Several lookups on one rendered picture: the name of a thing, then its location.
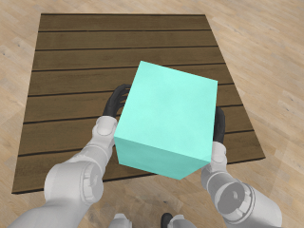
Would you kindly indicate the robot left upper arm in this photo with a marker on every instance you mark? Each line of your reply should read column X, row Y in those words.
column 71, row 188

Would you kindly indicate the table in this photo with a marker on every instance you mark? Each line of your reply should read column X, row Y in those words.
column 81, row 58

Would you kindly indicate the right robot shin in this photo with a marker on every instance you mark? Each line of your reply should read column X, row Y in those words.
column 177, row 217

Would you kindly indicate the left robot hand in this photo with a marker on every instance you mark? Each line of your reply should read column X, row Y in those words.
column 114, row 102

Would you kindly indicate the robot right upper arm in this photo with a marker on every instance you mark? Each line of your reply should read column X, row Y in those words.
column 242, row 206

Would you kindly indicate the right robot hand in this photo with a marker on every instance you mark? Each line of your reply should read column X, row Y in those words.
column 219, row 126

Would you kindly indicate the carton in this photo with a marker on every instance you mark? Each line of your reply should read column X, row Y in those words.
column 167, row 123

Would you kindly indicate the left robot forearm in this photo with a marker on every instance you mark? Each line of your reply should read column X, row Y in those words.
column 99, row 149

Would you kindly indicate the right robot forearm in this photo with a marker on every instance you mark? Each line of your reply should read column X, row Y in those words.
column 214, row 177

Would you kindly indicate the robot right thigh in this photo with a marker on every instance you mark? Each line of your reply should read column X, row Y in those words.
column 181, row 223

